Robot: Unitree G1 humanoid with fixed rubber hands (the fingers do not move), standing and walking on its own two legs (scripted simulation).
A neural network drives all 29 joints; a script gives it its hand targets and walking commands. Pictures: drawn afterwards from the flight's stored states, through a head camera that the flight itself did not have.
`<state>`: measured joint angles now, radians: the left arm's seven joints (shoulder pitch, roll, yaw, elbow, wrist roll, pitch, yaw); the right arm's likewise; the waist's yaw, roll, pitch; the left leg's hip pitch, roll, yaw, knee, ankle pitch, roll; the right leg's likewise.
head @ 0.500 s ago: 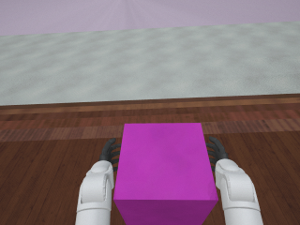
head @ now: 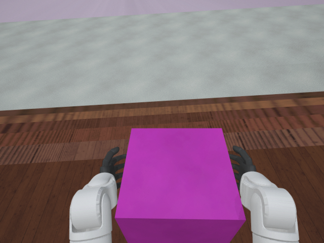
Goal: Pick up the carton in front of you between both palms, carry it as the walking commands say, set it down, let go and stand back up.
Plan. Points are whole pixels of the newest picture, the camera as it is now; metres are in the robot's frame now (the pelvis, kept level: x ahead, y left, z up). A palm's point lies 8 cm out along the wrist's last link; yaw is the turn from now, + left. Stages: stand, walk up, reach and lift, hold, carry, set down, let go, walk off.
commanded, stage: carry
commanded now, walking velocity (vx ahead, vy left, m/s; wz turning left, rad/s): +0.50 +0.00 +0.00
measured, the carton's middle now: (176, 194) +0.26 +0.00 +0.02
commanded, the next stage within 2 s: none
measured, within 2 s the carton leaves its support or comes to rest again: neither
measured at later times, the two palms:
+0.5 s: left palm (134, 94) +0.58 +0.12 +0.08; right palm (222, 89) +0.60 -0.18 +0.08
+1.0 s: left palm (136, 39) +0.99 +0.15 +0.10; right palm (199, 35) +0.98 -0.15 +0.11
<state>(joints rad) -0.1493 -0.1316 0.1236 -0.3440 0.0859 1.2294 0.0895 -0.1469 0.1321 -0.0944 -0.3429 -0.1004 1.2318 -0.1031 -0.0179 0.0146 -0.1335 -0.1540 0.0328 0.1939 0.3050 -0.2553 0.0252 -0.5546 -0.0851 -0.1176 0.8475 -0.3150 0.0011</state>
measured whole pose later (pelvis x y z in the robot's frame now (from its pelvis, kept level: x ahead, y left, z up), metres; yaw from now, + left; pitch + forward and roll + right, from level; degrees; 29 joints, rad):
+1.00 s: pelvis +0.63 +0.00 -0.01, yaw +1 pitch +5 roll -1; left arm -0.58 -0.03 0.19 -0.06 0.09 1.21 0.11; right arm -0.60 0.02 -0.18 0.00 -0.05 1.19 -0.12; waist -0.05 0.00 -0.01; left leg -0.20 0.01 0.18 0.48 -0.36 0.07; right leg -0.71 -0.07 -0.07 0.86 -0.16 -0.05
